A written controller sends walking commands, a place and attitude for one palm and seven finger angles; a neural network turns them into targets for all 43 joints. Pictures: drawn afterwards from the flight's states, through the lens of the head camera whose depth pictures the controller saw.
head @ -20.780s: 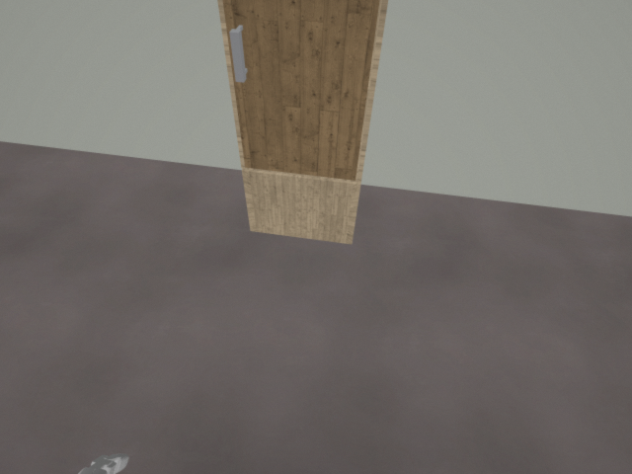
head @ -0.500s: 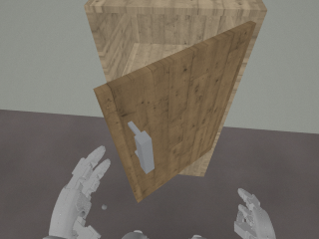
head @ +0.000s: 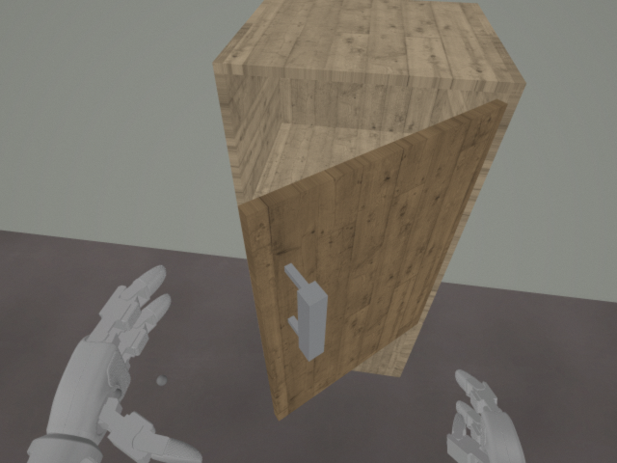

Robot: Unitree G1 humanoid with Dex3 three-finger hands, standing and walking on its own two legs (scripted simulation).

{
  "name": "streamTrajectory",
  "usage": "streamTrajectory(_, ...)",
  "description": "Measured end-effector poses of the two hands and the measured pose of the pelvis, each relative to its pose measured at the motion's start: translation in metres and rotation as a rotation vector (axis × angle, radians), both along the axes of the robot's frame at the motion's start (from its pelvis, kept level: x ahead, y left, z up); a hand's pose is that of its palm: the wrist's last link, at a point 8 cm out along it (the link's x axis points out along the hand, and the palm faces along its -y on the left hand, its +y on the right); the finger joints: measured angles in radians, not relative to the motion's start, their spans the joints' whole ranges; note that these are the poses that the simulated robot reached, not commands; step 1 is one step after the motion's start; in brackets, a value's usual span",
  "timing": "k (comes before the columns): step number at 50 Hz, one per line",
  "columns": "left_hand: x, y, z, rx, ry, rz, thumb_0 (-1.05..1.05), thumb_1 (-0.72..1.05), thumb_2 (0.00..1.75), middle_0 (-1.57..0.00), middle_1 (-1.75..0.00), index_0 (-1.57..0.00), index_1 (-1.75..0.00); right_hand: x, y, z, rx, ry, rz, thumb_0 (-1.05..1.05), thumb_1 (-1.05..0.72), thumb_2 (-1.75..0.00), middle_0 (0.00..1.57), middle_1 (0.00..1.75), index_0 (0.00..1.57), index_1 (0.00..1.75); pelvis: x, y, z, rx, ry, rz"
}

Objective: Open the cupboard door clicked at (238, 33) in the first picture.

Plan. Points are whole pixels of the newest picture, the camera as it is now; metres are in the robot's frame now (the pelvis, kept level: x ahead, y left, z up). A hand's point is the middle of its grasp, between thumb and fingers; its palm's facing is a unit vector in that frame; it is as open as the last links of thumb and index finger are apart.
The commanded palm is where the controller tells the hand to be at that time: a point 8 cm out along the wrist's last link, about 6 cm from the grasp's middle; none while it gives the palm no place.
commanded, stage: draw the hand back to the body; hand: left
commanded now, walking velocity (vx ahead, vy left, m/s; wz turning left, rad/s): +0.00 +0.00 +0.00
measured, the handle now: (302, 311) +0.30 +0.04 +0.06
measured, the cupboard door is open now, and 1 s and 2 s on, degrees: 43 43 43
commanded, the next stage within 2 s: step back with the hand held close in 1.02 s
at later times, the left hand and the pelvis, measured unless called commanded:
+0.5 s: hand (78, 316) +0.20 +0.24 +0.18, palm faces +0.37 -0.84 -0.39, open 10.7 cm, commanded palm +0.15 +0.29 +0.20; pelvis +0.02 +0.01 +0.04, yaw -1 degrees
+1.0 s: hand (76, 306) +0.20 +0.24 +0.19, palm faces +0.42 -0.82 -0.39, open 7.4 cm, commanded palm +0.15 +0.28 +0.21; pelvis +0.01 -0.02 +0.04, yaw -1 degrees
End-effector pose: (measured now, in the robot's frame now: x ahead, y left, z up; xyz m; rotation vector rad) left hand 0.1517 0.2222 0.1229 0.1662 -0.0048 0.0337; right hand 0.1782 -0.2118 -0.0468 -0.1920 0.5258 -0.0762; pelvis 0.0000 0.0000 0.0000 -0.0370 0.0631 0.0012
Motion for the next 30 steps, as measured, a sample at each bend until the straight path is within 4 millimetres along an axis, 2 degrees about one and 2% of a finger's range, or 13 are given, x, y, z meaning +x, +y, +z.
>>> streamTrajectory(6,-0.003,0.017,0.018,0.117,0.020,0.170,-0.01,-0.28,0.40,-0.16,-0.30,-0.17,-0.30,0.001,0.008,0.007,-0.005,0.030,-0.001,0.01,-0.91,-0.90,0.20,0.30,0.20,0.30,0.005,0.005,0.014,0.004,-0.033,-0.002)
streamTrajectory(15,0.001,0.040,0.040,0.211,0.006,0.271,-0.01,0.01,0.52,-0.18,-0.30,-0.18,-0.30,0.004,0.015,0.008,-0.010,0.084,0.022,0.01,-0.90,-0.90,0.20,0.30,0.20,0.30,0.012,0.008,0.029,0.014,-0.084,-0.003)
streamTrajectory(22,0.008,0.054,0.064,0.254,-0.060,0.325,0.00,0.25,0.63,-0.19,-0.30,-0.19,-0.30,0.011,0.011,0.012,-0.010,0.095,0.025,0.01,-0.90,-0.90,0.20,0.30,0.20,0.30,0.016,0.007,0.036,0.020,-0.112,-0.010)
streamTrajectory(30,0.012,0.065,0.082,0.282,-0.115,0.375,0.00,0.53,0.75,-0.20,-0.30,-0.20,-0.30,0.016,-0.002,0.017,-0.025,0.107,0.017,0.01,-0.90,-0.90,0.20,0.30,0.20,0.30,0.018,0.000,0.041,0.024,-0.132,-0.015)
